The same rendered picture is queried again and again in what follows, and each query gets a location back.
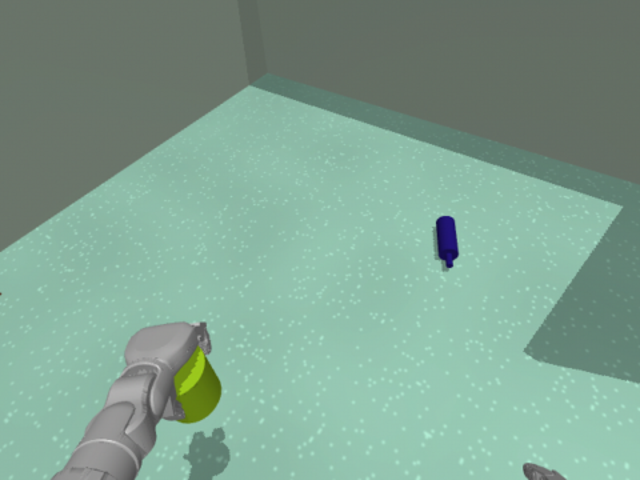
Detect left robot arm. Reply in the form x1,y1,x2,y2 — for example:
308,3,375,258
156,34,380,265
51,358,174,480

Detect right robot hand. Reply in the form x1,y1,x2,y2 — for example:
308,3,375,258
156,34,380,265
523,463,567,480

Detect left robot hand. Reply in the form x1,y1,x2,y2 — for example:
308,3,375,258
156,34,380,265
124,322,211,421

